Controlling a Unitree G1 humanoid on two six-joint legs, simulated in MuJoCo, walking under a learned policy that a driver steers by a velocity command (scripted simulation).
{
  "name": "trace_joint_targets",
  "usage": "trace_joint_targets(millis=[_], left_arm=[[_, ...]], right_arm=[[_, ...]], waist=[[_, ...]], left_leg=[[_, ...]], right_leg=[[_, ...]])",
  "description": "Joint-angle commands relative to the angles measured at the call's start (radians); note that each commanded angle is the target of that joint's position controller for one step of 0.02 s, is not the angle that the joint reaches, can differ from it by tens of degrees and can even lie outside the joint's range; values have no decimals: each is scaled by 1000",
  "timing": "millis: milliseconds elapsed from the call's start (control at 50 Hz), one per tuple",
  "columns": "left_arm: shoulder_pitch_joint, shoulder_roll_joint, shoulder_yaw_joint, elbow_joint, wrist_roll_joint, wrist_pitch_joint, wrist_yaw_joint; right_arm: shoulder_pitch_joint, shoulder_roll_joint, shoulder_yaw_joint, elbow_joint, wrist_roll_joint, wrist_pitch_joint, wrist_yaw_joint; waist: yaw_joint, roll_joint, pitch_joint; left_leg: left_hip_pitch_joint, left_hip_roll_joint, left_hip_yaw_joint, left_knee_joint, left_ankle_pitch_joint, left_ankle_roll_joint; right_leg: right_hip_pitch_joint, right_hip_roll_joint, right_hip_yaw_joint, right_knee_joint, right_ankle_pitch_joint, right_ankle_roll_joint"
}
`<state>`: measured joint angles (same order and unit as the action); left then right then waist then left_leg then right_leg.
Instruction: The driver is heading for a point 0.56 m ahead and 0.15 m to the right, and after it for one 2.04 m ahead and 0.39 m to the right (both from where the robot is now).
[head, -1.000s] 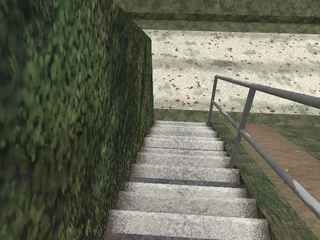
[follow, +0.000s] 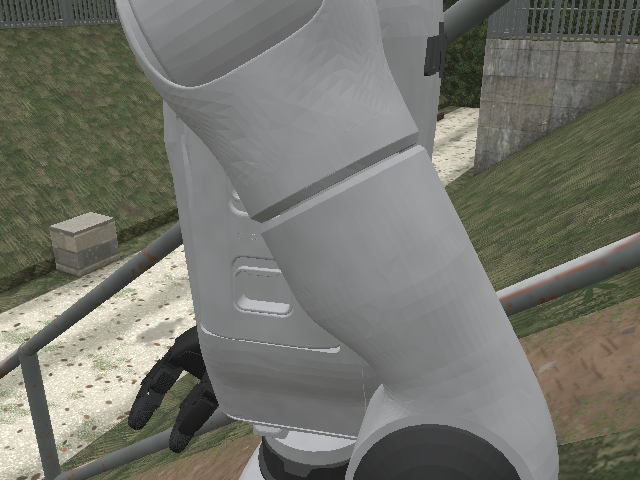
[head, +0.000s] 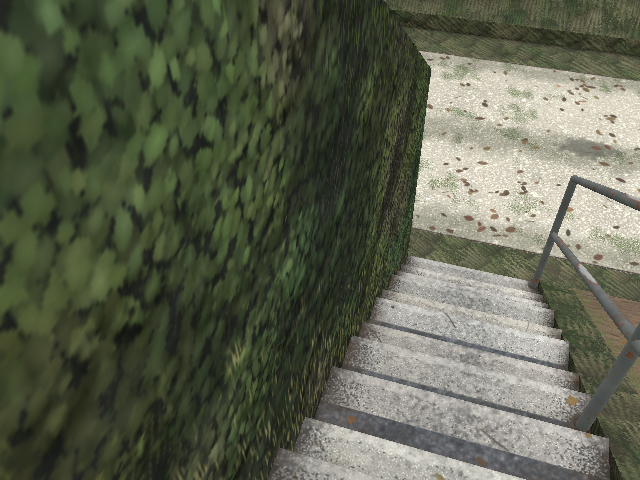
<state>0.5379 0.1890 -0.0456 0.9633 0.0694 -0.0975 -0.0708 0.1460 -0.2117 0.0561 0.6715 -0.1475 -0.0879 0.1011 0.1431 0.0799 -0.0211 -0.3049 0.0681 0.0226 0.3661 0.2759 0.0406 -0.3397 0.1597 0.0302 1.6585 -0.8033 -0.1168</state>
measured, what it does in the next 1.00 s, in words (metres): goes down, turning right: right foot 0.17 m lower, then left foot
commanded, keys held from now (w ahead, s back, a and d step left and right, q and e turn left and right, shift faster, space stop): w+e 0.12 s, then e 0.72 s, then no key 0.16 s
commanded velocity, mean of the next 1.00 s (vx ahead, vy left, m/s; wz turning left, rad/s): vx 0.18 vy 0.00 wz -0.53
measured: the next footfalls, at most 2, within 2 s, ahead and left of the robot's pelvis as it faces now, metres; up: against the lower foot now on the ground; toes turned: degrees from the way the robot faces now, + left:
right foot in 0.42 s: +0.31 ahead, -0.16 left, -0.17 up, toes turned -19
left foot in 0.84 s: +0.35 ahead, +0.07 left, -0.17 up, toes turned -28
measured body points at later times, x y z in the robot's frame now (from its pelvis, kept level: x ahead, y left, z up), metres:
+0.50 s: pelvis +0.21 -0.05 -0.21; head +0.23 -0.06 +0.24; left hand +0.39 +0.17 -0.33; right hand +0.15 -0.28 -0.36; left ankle +0.11 +0.12 -0.68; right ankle +0.27 -0.14 -0.94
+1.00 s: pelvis +0.29 -0.01 -0.21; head +0.31 -0.02 +0.24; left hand +0.53 +0.15 -0.32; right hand +0.23 -0.28 -0.32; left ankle +0.32 +0.08 -0.94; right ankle +0.28 -0.15 -0.85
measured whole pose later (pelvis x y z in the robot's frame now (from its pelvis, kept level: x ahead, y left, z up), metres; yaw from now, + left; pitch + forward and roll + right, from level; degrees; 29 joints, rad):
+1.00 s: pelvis +0.29 -0.01 -0.21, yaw -29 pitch +8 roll +0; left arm 0.25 0.29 0.03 0.75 0.07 -0.04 -0.03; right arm 0.34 -0.24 -0.05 0.70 -0.03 -0.05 0.02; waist -0.06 0.00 -0.10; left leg -0.35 -0.02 0.04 0.50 -0.28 0.06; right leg -0.83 0.05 0.06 1.18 -0.37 0.04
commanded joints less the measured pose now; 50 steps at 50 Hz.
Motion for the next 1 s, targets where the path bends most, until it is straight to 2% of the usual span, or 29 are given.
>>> trace_joint_targets(millis=[20, 60, 80, 120, 160, 180, 200, 240, 380, 420, 440, 460, 480, 500, 540, 560, 580, 640, 700, 740, 780, 820, 840, 860, 880, 900, 920, 940, 1000], left_arm=[[231, 51, 43, -7, 3, 18, -75], [-52, 93, 27, -136, -30, 1, -66], [-92, 42, 12, -171, -47, -1, -34], [-174, 7, -15, -172, -5, 16, -7], [-92, 82, 31, -60, 30, 41, -38], [-101, 52, 22, -41, 41, 41, -68], [-96, 68, 25, -19, 49, 33, -68], [-178, 113, 32, -29, -5, 25, -44], [-406, 100, 40, -132, -10, 60, 23], [-122, 217, 113, -87, -16, 15, 60], [9, 379, 169, -91, -2, 12, 69], [127, 421, 187, -82, -13, 31, 64], [201, 377, 187, -63, -12, 16, 60], [99, 332, 176, -126, -2, 18, 52], [-33, 266, 140, -132, -15, 20, 31], [-107, 147, 96, -145, -30, 16, 30], [-116, 130, 86, -152, -34, 6, 35], [-195, 182, 75, -221, -27, -7, 64], [-245, 262, 77, -217, 35, 2, 47], [-227, 280, 98, -257, -26, -3, 45], [-98, 249, 105, -194, -37, 13, 55], [-111, 257, 116, -188, -61, 44, 56], [-111, 249, 114, -183, -63, 51, 54], [-76, 133, 81, -208, -52, 47, 51], [-193, 56, 56, -312, -39, 45, 39], [-337, 148, 89, -364, -27, 46, 42], [-358, 130, 91, -333, -33, 52, 60], [-293, 158, 99, -286, -35, 58, 69], [-155, 137, 83, -200, 36, 60, 11]], right_arm=[[535, -266, -113, 153, 27, 20, 7], [442, -157, -98, 125, 17, 22, -6], [413, -111, -89, 151, 17, 17, -12], [314, 134, -24, 177, 32, -22, -49], [173, 51, -34, 139, 59, -59, -76], [182, -18, -49, 149, 36, -67, -85], [182, -22, -53, 129, 34, -79, -98], [200, -75, -61, 124, 30, -74, -110], [416, -129, -100, 211, 52, 31, -105], [354, -162, -120, 218, 30, 15, -63], [393, -92, -114, 176, 45, -3, -37], [268, -71, -93, 91, 66, 6, -4], [69, -81, -92, 4, 130, 7, -16], [11, -101, -83, -83, 146, -5, -55], [179, -71, -61, -9, 113, 9, -101], [291, -28, -49, 57, 94, 26, -115], [344, -12, -47, 63, 93, 41, -110], [217, -28, -46, 23, 101, 57, -54], [304, -18, -35, 50, 84, 45, -25], [106, -81, -55, -90, 101, 36, -64], [19, -76, -48, -109, 132, 42, -103], [116, -79, -63, -76, 166, 49, -116], [167, -115, -89, -61, 170, 45, -120], [237, -178, -115, -33, 151, 40, -128], [357, -222, -144, -12, 119, 28, -115], [408, -218, -150, 2, 56, 31, -102], [367, -171, -139, 9, 55, 36, -97], [279, -125, -131, -14, 88, 34, -88], [75, -100, -125, -41, 124, 3, -56]], waist=[[-64, 171, -274], [-195, -61, -270], [-154, -89, -150], [-74, -155, 65], [-35, -54, 115], [-23, 12, 62], [-47, -54, 35], [-85, -65, 17], [-231, -63, 158], [-80, -107, -1], [-36, -395, -243], [25, -441, -510], [86, -255, -393], [51, -170, -316], [-103, -43, -89], [-187, -43, -20], [-218, -122, 26], [-186, -83, -11], [-242, -188, -78], [-178, -158, -99], [-65, -199, -130], [-89, -189, -157], [-126, -132, -166], [-128, 16, -275], [-218, 194, -202], [-298, 15, -64], [-267, -76, -30], [-222, -18, -48], [-112, -13, -79]], left_leg=[[1044, 314, -170, 444, 942, 323], [856, 414, -292, 260, 514, 351], [620, 470, -383, 210, 173, 353], [88, 321, -183, 113, -103, 235], [-436, 138, 50, 110, -105, 207], [-543, 88, 93, 149, -85, 181], [-449, 70, 123, 215, -203, 130], [-281, 106, 119, 354, -408, 67], [69, 346, -205, 511, -469, 166], [-138, 226, 2, 920, -326, 80], [-395, 26, 178, 1428, -653, -58], [-643, -44, 100, 1813, -1262, -122], [-872, -23, 22, 1791, -1271, -130], [-989, 12, -79, 1770, -1214, -138], [-806, 72, -149, 1562, -979, -123], [-664, 89, -134, 1377, -674, -114], [-607, 67, -79, 1395, -580, -102], [-473, 36, -38, 991, -383, -92], [-114, -17, 24, 1105, -162, -87], [-257, -17, -13, 674, -711, -124], [-337, -40, -76, 447, -713, -129], [-196, -90, -54, 220, -564, -92], [17, -76, -74, 117, -455, -54], [371, 63, -175, 182, -98, 130], [573, 281, -496, 69, 29, 409], [579, 400, -630, 5, 21, 457], [486, 372, -557, 7, 21, 401], [372, 310, -448, 4, 28, 349], [-24, 107, -166, 13, 40, 230]], right_leg=[[-753, -36, 54, 657, 46, 75], [-1032, -126, 60, 526, 177, 120], [-1069, -218, 134, 457, 313, 131], [-906, -373, 149, -113, 646, 64], [-380, -300, 4, -427, 989, 80], [-185, -251, -55, -338, 1117, 87], [-229, -273, 4, -583, 1305, 87], [-244, -291, 47, -897, 1488, 114], [-318, -300, -27, -1243, 1111, 86], [230, -210, -115, -1204, 1164, 5], [668, -321, -33, -1056, 1794, -202], [1020, -502, 262, -1023, 1962, -361], [956, -530, 320, -1035, 1936, -301], [759, -592, 413, -1058, 1484, -297], [150, -586, 421, -1205, 962, -259], [-106, -484, 346, -1276, 769, -206], [-236, -401, 329, -1293, 723, -201], [-337, -332, 251, -1284, 575, -177], [-505, -301, 241, -1229, 601, -146], [-226, -354, 355, -1235, 830, -171], [56, -401, 520, -1174, 744, -178], [93, -426, 612, -1183, 762, -240], [-30, -378, 579, -1155, 706, -211], [-265, -270, 419, -1029, 512, -96], [-718, -35, 132, -830, 278, 46], [-924, -47, 135, -703, 162, 112], [-972, -98, 143, -585, 250, 141], [-900, -138, 130, -511, 332, 169], [-566, -183, -14, -257, 553, 186]])
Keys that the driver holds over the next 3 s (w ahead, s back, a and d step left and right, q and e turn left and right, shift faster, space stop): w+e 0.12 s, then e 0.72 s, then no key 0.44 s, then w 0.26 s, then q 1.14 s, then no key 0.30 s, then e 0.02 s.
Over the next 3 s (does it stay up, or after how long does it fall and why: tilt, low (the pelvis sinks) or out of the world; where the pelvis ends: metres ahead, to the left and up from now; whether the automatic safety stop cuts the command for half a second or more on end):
stays up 0.53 -0.16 -0.43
